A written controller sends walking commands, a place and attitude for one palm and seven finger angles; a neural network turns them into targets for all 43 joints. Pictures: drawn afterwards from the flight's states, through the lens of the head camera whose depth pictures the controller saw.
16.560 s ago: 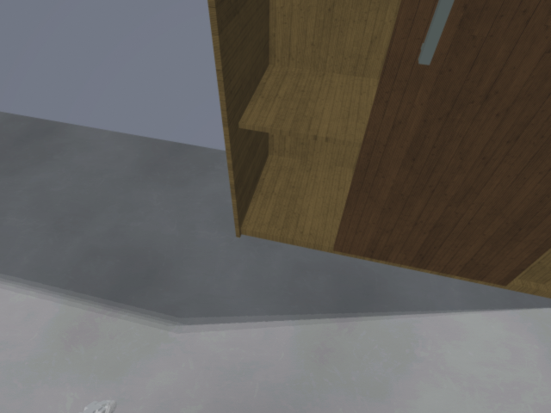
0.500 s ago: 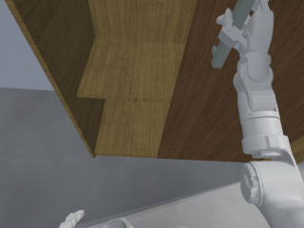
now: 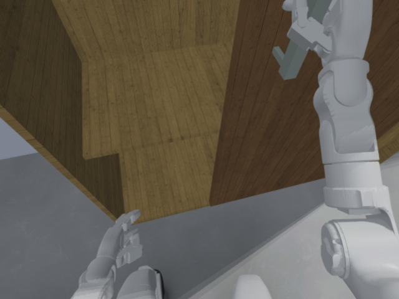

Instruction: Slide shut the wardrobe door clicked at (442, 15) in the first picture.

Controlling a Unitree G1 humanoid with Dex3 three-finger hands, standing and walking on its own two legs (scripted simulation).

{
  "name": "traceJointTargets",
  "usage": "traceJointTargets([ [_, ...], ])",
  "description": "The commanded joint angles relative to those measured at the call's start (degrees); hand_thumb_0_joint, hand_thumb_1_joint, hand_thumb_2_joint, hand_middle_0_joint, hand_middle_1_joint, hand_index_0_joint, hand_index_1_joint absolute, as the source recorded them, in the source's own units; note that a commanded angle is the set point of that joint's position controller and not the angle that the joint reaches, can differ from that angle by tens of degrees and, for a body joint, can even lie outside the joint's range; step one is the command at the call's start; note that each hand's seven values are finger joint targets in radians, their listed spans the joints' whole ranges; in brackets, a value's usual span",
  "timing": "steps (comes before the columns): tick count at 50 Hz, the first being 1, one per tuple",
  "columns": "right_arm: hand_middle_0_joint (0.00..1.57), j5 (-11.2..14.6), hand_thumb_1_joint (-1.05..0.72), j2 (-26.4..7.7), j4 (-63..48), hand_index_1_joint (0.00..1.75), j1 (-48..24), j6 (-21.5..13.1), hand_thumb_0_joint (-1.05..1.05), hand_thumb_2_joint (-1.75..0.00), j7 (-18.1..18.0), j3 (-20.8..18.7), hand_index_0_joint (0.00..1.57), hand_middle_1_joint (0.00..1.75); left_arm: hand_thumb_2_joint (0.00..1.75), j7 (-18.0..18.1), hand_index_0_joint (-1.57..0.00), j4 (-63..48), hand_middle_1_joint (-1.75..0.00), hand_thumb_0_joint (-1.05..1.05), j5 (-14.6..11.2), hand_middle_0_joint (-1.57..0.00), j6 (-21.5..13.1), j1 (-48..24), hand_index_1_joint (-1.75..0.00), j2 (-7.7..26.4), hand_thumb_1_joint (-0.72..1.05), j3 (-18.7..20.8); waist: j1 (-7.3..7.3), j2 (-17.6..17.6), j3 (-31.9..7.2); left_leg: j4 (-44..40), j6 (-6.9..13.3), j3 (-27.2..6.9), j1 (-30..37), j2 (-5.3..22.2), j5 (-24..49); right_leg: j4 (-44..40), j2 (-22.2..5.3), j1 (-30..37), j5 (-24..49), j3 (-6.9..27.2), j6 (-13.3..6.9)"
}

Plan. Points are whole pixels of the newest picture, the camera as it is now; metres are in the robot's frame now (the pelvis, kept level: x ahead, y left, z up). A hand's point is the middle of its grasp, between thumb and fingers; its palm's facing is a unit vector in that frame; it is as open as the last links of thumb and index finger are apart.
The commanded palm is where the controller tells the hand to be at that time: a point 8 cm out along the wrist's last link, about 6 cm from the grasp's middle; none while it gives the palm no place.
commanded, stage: step sideways, sliding the door along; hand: right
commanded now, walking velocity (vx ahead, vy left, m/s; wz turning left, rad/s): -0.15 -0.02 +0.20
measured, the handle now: out of the picture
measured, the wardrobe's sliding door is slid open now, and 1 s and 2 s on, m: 0.40 0.19 0.11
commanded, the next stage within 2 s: none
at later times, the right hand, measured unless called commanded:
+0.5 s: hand (223, 33) +0.41 -0.06 +0.27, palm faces +0.14 +0.99 -0.04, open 6.7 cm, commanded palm +0.37 -0.02 +0.26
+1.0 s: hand (146, 51) +0.39 +0.04 +0.27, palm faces -0.14 +0.98 -0.13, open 7.6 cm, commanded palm +0.38 +0.02 +0.27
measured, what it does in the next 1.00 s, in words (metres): steps on the spot: right foot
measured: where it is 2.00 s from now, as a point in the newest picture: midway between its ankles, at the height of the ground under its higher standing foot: outside the picture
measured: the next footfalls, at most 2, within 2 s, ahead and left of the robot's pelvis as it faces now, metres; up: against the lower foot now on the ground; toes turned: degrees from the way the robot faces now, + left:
right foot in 0.12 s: +0.08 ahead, -0.12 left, +0.00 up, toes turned -7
right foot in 1.16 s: +0.05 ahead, -0.05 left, +0.00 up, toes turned +6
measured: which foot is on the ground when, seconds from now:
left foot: down 0.00-1.00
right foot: down 0.00-0.00, up 0.02-0.10, down 0.12-1.00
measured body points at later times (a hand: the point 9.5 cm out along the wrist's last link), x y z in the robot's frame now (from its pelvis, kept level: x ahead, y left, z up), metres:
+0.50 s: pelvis +0.06 +0.05 +0.03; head +0.14 +0.06 +0.47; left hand +0.30 +0.25 -0.07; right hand +0.39 -0.11 +0.27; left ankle +0.06 +0.17 -0.70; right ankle +0.01 -0.11 -0.70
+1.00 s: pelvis +0.05 +0.08 +0.02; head +0.12 +0.09 +0.46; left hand +0.26 +0.29 -0.07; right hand +0.39 -0.02 +0.27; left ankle +0.07 +0.18 -0.71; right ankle +0.05 -0.11 -0.70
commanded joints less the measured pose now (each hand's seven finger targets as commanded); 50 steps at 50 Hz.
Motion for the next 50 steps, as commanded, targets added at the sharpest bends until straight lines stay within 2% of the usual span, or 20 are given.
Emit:
traceJointTargets([
  [1,0.45,-2.3,-0.90,2.3,-27.2,1.40,-26.1,-8.0,0.00,-0.90,4.2,10.7,0.45,1.40,0.90,2.6,-0.20,-5.5,-0.30,0.00,0.2,-0.20,-4.3,-3.3,-0.30,6.4,0.90,3.8,9.61,25.4,-35.2,-9.5,7.6,-18.2,23.9,12.0,53.7,15.4,14.2,-10.9,-8.1,-3.9,-4.3],
  [3,0.45,-1.2,-0.90,7.0,-34.6,1.40,-22.8,-7.3,0.00,-0.90,3.2,13.9,0.45,1.40,0.90,3.2,-0.20,-3.5,-0.30,0.00,0.4,-0.20,-5.7,-3.6,-0.30,6.4,0.90,3.0,10.83,21.2,-37.9,-5.6,7.9,-15.7,24.6,12.7,52.4,1.9,12.2,-9.1,-7.1,-0.4,-5.7],
  [5,0.45,-1.2,-0.90,8.3,-38.5,1.40,-21.8,-8.2,0.00,-0.90,2.4,15.7,0.45,1.40,0.90,3.2,-0.20,-2.7,-0.30,0.00,0.7,-0.20,-6.2,-4.1,-0.30,7.2,0.90,2.9,11.92,13.1,-41.2,3.0,4.0,-8.6,19.8,7.9,44.1,-20.6,10.3,3.0,17.7,-5.5,-6.4],
  [7,0.45,0.0,-0.90,11.6,-40.2,1.40,-18.3,-9.0,0.00,-0.90,3.1,18.7,0.45,1.40,0.90,2.0,-0.20,-6.4,-0.30,0.00,0.8,-0.20,-5.9,-4.1,-0.30,10.3,0.90,4.7,9.84,-9.3,-42.5,16.3,-0.5,-2.6,-2.1,0.4,-7.8,-20.7,-8.3,20.1,60.0,5.0,-13.7],
  [8,0.45,-0.3,-0.90,13.7,-44.7,1.40,-20.3,-10.0,0.00,-0.90,3.5,20.2,0.45,1.40,0.90,1.0,-0.20,-8.0,-0.30,0.00,1.1,-0.20,-6.4,-4.5,-0.30,7.6,0.90,3.8,10.17,-12.9,-40.8,19.8,0.1,-3.5,-4.5,-0.8,-18.5,-18.3,-7.1,21.5,65.7,3.3,-15.9],
  [12,0.45,-1.2,-0.90,12.7,-43.1,1.40,-12.4,-9.5,0.00,-0.90,3.1,19.4,0.45,1.40,0.90,-0.2,-0.20,-8.6,-0.30,0.00,0.6,-0.20,-8.2,-2.7,-0.30,9.7,0.90,3.8,9.98,-6.9,-35.8,0.2,1.1,-0.6,-1.3,-2.0,-7.3,-7.6,-2.8,25.0,68.8,-5.2,-11.8],
  [15,0.45,-2.6,-0.90,13.3,-45.8,1.40,-7.5,-9.6,0.00,-0.90,4.1,21.0,0.45,1.40,0.90,0.0,-0.20,-9.5,-0.30,0.00,0.3,-0.20,-8.9,-3.8,-0.30,8.9,0.90,2.7,9.88,-2.4,-35.4,-8.7,0.2,-0.8,9.2,-0.7,16.7,-1.5,0.5,15.4,53.8,-7.9,-9.4],
  [19,0.45,-2.9,-0.90,14.3,-52.4,1.40,-1.2,-9.4,0.00,-0.90,2.4,23.2,0.45,1.40,0.90,1.3,-0.20,-8.1,-0.30,0.00,0.7,-0.20,-8.0,-3.5,-0.30,7.7,0.90,3.2,9.90,15.4,-37.0,-3.3,6.0,-19.1,22.7,10.8,63.4,-3.5,9.1,-5.7,11.2,-6.2,-5.8],
  [21,0.45,-3.0,-0.90,16.4,-57.3,1.40,2.3,-9.7,0.00,-0.90,2.2,26.1,0.45,1.40,0.90,1.3,-0.20,-7.8,-0.30,0.00,1.0,-0.20,-7.4,-3.8,-0.30,6.9,0.90,2.7,9.93,12.6,-40.3,-0.5,4.6,-16.2,22.4,9.1,59.9,-11.9,8.9,-2.8,15.1,-6.4,-6.8],
  [22,0.45,-3.0,-0.90,15.0,-59.6,1.40,3.4,-10.1,0.00,-0.90,1.9,25.6,0.45,1.40,0.90,1.5,-0.20,-7.8,-0.30,0.00,1.0,-0.20,-7.3,-4.3,-0.30,7.7,0.90,3.3,10.16,9.7,-42.3,2.1,2.6,-12.7,18.6,6.3,54.8,-16.4,6.5,4.9,31.8,-7.5,-7.5],
  [25,0.45,-2.6,-0.90,17.1,-60.3,1.40,7.6,-11.7,0.00,-0.90,3.4,26.8,0.45,1.40,0.90,-0.3,-0.20,-11.5,-0.30,0.00,1.7,-0.20,-7.3,-4.8,-0.30,8.2,0.90,3.7,9.25,-1.1,-41.8,8.0,0.4,-2.4,-3.4,-1.2,-0.5,-13.0,-5.7,25.1,75.8,-5.8,-11.8],
  [28,0.45,-4.0,-0.90,16.2,-57.5,1.40,6.8,-12.8,0.00,-0.90,3.9,25.8,0.45,1.40,0.90,-1.1,-0.20,-12.3,-0.30,0.00,2.0,-0.20,-6.5,-3.7,-0.30,8.0,0.90,2.9,9.21,-4.1,-37.8,2.1,1.3,0.3,-3.8,-2.7,-5.5,-5.9,-6.3,23.9,76.0,-9.9,-11.5],
  [32,0.45,-4.3,-0.90,10.3,-55.7,1.40,5.7,-12.7,0.00,-0.90,3.5,20.3,0.45,1.40,0.90,-0.4,-0.20,-10.8,-0.30,0.00,1.5,-0.20,-4.3,-4.4,-0.30,8.3,0.90,2.4,10.34,3.7,-36.7,-4.3,2.1,-4.6,9.6,1.3,32.6,2.0,-2.2,11.3,56.5,-11.0,-7.7],
  [35,0.45,-3.6,-0.90,9.0,-55.6,1.40,8.3,-12.9,0.00,-0.90,2.0,18.3,0.45,1.40,0.90,0.9,-0.20,-10.0,-0.30,0.00,2.1,-0.20,-3.8,-5.2,-0.30,5.3,0.90,1.9,8.96,19.1,-36.2,-3.0,9.8,-23.0,27.4,13.5,85.0,-0.7,8.4,-11.9,-3.4,-7.7,-4.1],
  [36,0.45,-3.3,-0.90,8.9,-56.8,1.40,9.8,-12.8,0.00,-0.90,1.7,18.2,0.45,1.40,0.90,1.2,-0.20,-9.4,-0.30,0.00,2.3,-0.20,-3.7,-4.9,-0.30,5.0,0.90,1.6,9.07,20.0,-36.9,-1.5,9.3,-21.3,29.0,13.2,85.1,-7.5,8.4,-12.2,-4.6,-6.5,-4.6],
  [38,0.45,-3.7,-0.90,5.5,-58.9,1.40,9.4,-13.4,0.00,-0.90,0.7,15.4,0.45,1.40,0.90,1.6,-0.20,-7.6,-0.30,0.00,2.9,-0.20,-3.0,-6.5,-0.30,5.4,0.90,2.0,10.85,15.5,-40.5,3.2,5.8,-13.5,19.3,8.2,69.5,-18.7,5.9,4.0,24.0,-8.6,-5.3],
  [41,0.45,-4.3,-0.90,5.5,-54.2,1.40,9.3,-14.5,0.00,-0.90,2.3,14.1,0.45,1.40,0.90,-0.6,-0.20,-9.9,-0.30,0.00,3.1,-0.20,-1.6,-7.8,-0.30,6.7,0.90,3.5,8.99,-4.2,-39.5,12.0,0.5,-4.6,-4.0,-2.7,-12.3,-21.3,-12.4,23.6,79.9,-3.3,-13.5],
  [42,0.45,-4.9,-0.90,3.1,-54.2,1.40,8.0,-14.5,0.00,-0.90,1.9,12.1,0.45,1.40,0.90,-0.5,-0.20,-10.6,-0.30,0.00,3.5,-0.20,-1.3,-8.3,-0.30,6.8,0.90,3.5,9.05,-12.0,-35.9,14.4,0.6,-4.3,-7.6,-3.0,-17.2,-18.6,-13.5,24.0,83.1,-5.1,-14.8],
  [47,0.45,-5.6,-0.90,4.4,-48.9,1.40,1.8,-13.6,0.00,-0.90,2.5,13.0,0.45,1.40,0.90,-0.4,-0.20,-10.0,-0.30,0.00,1.4,-0.20,-1.6,-7.2,-0.30,6.0,0.90,2.3,10.13,-6.0,-33.9,-3.9,1.0,0.0,6.6,-2.6,0.8,-6.6,-9.3,15.5,64.6,-10.7,-9.9],
  [50,0.45,-3.7,-0.90,3.2,-47.2,1.40,-0.1,-11.6,0.00,-0.90,2.5,12.3,0.45,1.40,0.90,0.9,-0.20,-10.2,-0.30,0.00,0.8,-0.20,-1.4,-7.6,-0.30,4.7,0.90,1.3,11.05,5.2,-30.9,-10.1,2.4,-8.3,10.7,4.9,36.1,-1.9,-0.1,3.8,30.7,-11.7,-5.4],
])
